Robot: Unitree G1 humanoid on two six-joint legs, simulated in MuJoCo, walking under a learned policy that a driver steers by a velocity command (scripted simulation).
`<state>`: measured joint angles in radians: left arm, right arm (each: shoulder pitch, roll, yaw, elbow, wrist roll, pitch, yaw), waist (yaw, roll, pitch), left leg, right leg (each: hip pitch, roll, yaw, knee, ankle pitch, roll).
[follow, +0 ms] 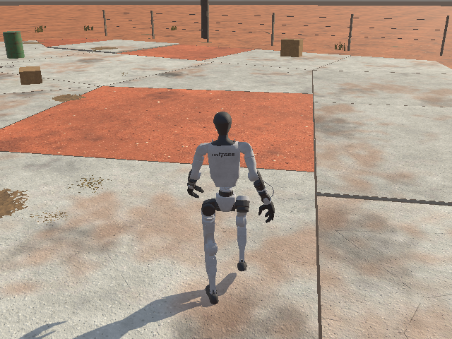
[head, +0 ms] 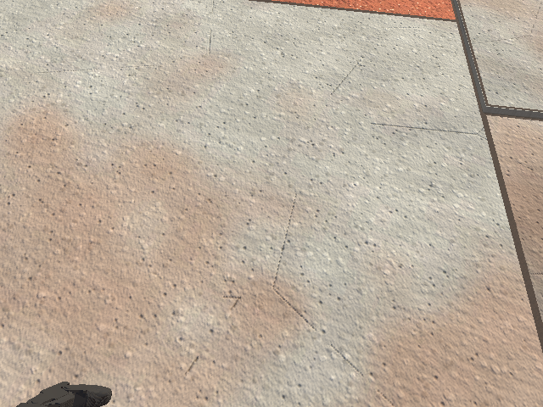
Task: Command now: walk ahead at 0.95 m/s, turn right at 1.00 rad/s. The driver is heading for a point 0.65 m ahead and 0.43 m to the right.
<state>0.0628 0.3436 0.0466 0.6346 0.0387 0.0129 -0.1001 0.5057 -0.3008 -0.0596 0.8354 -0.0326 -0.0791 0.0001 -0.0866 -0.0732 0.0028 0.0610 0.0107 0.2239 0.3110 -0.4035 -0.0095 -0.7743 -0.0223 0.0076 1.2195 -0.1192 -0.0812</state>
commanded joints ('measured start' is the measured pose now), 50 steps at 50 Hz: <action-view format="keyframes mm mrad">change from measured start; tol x64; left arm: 1 -224 -10 -25 -125 1 -13 -18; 50 315 209 65 71 -88 -42 81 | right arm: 1 30 -56 3 -13 -4 -25 -7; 50 -194 -162 -13 -101 36 -31 -47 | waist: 1 6 144 179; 50 274 -54 -179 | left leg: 1 -22 206 -38 -169 583 -6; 7 -19 277 51 314 1637 -10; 11 -919 1 -238 1362 -50 -13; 24 -426 40 -198 344 469 -25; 31 279 455 -1033 -46 -429 132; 47 -152 212 45 112 1321 45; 49 -237 177 -8 501 1198 6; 50 -500 8 -7 924 78 -52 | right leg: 1 -124 -5 -105 -163 8 -15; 11 1259 -199 730 -808 -272 -401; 27 600 38 396 -639 770 -99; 30 97 208 177 219 -383 -37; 38 -19 -70 60 96 -86 -29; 50 1151 -89 197 -677 721 -144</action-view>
